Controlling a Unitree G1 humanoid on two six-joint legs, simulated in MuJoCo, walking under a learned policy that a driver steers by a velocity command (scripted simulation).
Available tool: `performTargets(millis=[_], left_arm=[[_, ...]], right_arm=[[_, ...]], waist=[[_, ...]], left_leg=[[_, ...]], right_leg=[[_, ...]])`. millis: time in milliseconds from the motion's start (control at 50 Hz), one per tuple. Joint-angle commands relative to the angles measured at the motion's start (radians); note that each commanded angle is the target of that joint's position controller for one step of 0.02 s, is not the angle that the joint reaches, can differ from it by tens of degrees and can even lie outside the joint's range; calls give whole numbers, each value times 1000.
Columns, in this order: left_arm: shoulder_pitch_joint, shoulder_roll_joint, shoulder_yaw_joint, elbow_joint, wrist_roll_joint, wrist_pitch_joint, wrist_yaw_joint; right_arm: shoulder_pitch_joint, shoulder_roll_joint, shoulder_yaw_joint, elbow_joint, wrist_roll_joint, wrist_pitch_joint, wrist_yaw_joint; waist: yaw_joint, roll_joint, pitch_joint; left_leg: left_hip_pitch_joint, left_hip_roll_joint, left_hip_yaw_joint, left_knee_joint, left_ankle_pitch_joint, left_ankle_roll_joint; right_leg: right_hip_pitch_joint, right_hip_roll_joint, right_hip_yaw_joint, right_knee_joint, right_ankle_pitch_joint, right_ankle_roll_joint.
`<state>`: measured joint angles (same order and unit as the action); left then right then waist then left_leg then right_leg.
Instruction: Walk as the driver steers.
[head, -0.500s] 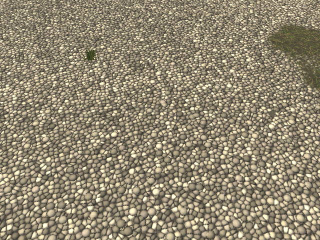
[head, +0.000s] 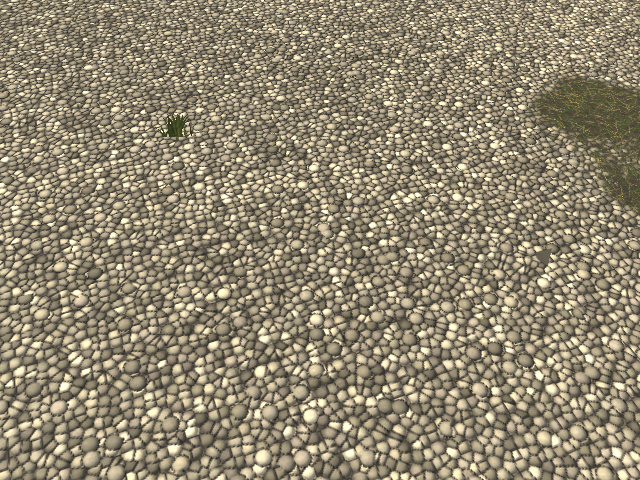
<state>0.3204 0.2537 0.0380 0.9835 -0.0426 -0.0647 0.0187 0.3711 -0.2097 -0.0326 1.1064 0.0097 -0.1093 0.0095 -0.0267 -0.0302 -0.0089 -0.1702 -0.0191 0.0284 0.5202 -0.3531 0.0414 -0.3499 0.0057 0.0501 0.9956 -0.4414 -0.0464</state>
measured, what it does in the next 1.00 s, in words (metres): walks ahead, turning left: right foot, then left foot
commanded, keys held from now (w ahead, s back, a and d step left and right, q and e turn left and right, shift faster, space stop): w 0.34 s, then w+q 0.66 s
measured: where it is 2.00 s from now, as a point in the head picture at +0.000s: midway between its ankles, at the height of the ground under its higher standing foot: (259, 348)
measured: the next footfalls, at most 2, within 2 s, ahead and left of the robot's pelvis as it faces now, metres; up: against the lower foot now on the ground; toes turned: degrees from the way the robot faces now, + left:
right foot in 0.36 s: +0.36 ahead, -0.15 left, +0.00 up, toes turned -2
left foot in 0.92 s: +0.63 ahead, +0.13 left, +0.00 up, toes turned +19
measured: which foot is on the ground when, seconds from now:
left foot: down 0.00-0.36, up 0.38-0.90, down 0.92-1.00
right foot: up 0.00-0.34, down 0.36-0.92, up 0.94-1.00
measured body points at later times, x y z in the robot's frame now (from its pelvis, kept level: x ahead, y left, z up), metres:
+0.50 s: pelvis +0.26 -0.06 +0.00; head +0.28 -0.06 +0.45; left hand +0.37 +0.20 -0.12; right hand +0.28 -0.32 -0.14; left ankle +0.15 +0.08 -0.63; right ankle +0.32 -0.14 -0.73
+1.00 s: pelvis +0.53 +0.03 -0.01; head +0.57 +0.05 +0.43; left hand +0.50 +0.31 -0.15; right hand +0.77 -0.17 -0.11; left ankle +0.59 +0.12 -0.73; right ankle +0.40 -0.15 -0.63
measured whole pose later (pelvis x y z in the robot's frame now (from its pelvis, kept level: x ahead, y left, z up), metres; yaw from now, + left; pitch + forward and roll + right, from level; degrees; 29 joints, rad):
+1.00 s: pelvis +0.53 +0.03 -0.01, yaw +19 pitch +1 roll -1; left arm 0.25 0.28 0.05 0.92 -0.03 -0.10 0.00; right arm 0.13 -0.27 -0.08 0.74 0.02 -0.06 0.04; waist 0.01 0.00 0.08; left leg -0.45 -0.06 0.05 0.60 -0.18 0.10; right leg -0.26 -0.04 -0.03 1.21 -0.44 0.00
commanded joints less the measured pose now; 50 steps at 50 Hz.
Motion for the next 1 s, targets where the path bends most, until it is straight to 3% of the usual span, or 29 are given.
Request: performTargets(millis=[20,40,80,160,240,280,300,320,340,360,380,400,420,440,460,480,500,540,600,700,800,840,880,900,920,940,960,980,1000], left_arm=[[-130,87,22,-101,7,-54,-15],[-153,93,28,-106,16,-55,-21],[-183,57,23,-115,20,-49,-36],[-367,1,-4,-188,18,-42,-45],[-447,37,-5,-227,8,-38,-59],[-435,68,5,-234,10,-43,-65],[-393,92,16,-227,11,-45,-66],[-300,122,33,-203,12,-44,-62],[-133,159,58,-150,7,-39,-55],[48,217,77,-112,17,-34,-43],[132,290,89,-84,34,-31,-49],[95,186,61,-85,31,-35,-51],[-11,143,47,-97,29,-42,-47],[-99,113,37,-112,33,-50,-48],[-147,79,28,-110,40,-58,-53],[-169,67,26,-100,53,-66,-55],[-174,50,25,-90,55,-68,-57],[-158,60,28,-66,52,-75,-51],[-131,97,37,-49,58,-76,-32],[-77,137,42,-45,53,-62,-4],[31,165,52,-19,34,-23,1],[11,188,58,-32,31,-7,3],[-18,216,67,-51,32,10,12],[-39,216,65,-63,28,17,15],[-30,193,53,-87,41,8,15],[50,37,6,-143,54,-28,-6],[-50,128,22,-164,19,-81,-26],[-145,159,31,-196,-15,-101,-33],[-150,143,27,-198,-3,-106,-27]], right_arm=[[75,-124,-10,-30,2,-15,9],[89,-91,1,-31,-3,-6,8],[135,-86,6,-27,-8,8,-4],[142,-141,1,-54,-13,25,-30],[174,-168,-12,-48,7,23,-35],[159,-176,-21,-52,10,29,-35],[144,-188,-27,-59,5,33,-34],[128,-198,-31,-66,-1,41,-33],[116,-188,-28,-77,-8,50,-32],[115,-157,-13,-105,-21,52,-28],[260,20,33,-114,-11,32,-15],[187,-76,10,-107,22,4,-13],[75,-147,-14,-152,53,-10,-14],[20,-155,-17,-164,52,-13,-23],[-3,-145,-27,-164,37,-4,-33],[36,-117,-30,-158,30,13,-34],[56,-92,-31,-151,30,30,-33],[41,-76,-36,-165,30,55,-34],[-69,-92,-45,-222,18,64,-33],[-244,-74,-34,-292,9,45,4],[-393,-64,-21,-390,13,45,41],[-383,-89,-32,-418,17,47,54],[-251,-147,-63,-408,20,54,57],[-95,-202,-94,-374,23,55,50],[64,-293,-132,-340,22,66,24],[16,-382,-143,-369,23,63,17],[55,-297,-114,-379,3,55,19],[26,-235,-98,-375,-7,44,18],[-47,-205,-89,-384,-1,34,21]], waist=[[-19,109,148],[-22,111,132],[-30,131,110],[-58,116,142],[-49,141,173],[-13,138,152],[20,149,109],[75,163,37],[155,157,-67],[219,82,-192],[136,-222,-387],[166,-164,-335],[137,-129,-147],[100,-36,-73],[67,4,-17],[27,-43,-17],[11,-49,-2],[-5,-44,39],[4,-13,82],[57,14,100],[107,22,128],[75,-12,94],[-13,-62,-6],[-99,-51,-88],[-159,55,-185],[-35,310,-287],[-100,180,-374],[-103,136,-240],[-43,27,-133]], left_leg=[[273,314,-447,-368,23,154],[265,273,-358,-377,140,130],[263,235,-247,-377,342,128],[135,198,-140,-420,376,128],[147,246,-122,-440,381,129],[220,273,-107,-384,521,110],[249,278,-94,-317,698,98],[256,267,-71,-195,889,84],[207,226,-40,1,978,59],[-30,181,-35,299,729,32],[-384,-24,-43,692,-38,-27],[-482,-13,-188,837,-187,-4],[-554,38,-169,869,-116,16],[-507,97,-150,827,-17,22],[-457,128,-142,770,39,23],[-382,158,-153,730,76,22],[-348,166,-152,705,79,22],[-367,173,-145,667,95,20],[-498,174,-168,558,226,2],[-512,149,-73,265,443,-8],[-586,122,3,127,353,23],[-508,76,54,106,259,53],[-305,-7,108,115,169,98],[-79,-48,104,49,219,136],[232,65,-106,12,195,196],[572,337,-725,-117,61,409],[611,370,-864,-238,22,405],[521,331,-687,-233,105,344],[348,282,-547,-234,235,305]], right_leg=[[-530,-98,24,144,147,-35],[-497,-114,3,107,199,-29],[-459,-112,-43,27,252,0],[-340,-69,-102,-276,391,43],[-252,-49,-93,-420,454,20],[-212,-40,-84,-461,431,-12],[-142,-18,-95,-460,409,-30],[-15,13,-115,-449,385,-53],[195,37,-130,-455,382,-81],[515,-126,60,-438,312,-139],[827,-406,585,-586,21,-308],[746,-404,720,-731,-66,-277],[583,-381,545,-746,2,-220],[422,-349,396,-768,141,-191],[296,-305,273,-799,245,-161],[222,-280,189,-824,285,-149],[178,-257,135,-847,303,-145],[126,-248,51,-889,339,-149],[152,-254,-25,-917,389,-157],[229,-232,-166,-921,474,-124],[446,-288,-221,-826,607,-110],[486,-298,-252,-729,874,-88],[482,-290,-279,-502,1196,-64],[399,-258,-298,-294,1181,-34],[150,-213,-299,17,869,12],[-316,27,-196,418,-62,80],[-427,16,47,486,-107,45],[-483,-35,51,448,-31,14],[-445,-83,47,333,47,8]])
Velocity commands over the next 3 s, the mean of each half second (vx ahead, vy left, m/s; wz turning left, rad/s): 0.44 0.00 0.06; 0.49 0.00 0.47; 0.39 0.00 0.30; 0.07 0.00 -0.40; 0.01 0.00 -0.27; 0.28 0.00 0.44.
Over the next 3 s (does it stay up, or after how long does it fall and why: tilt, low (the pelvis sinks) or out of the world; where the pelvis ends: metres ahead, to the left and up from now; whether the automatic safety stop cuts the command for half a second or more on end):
stays up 0.92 0.17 0.01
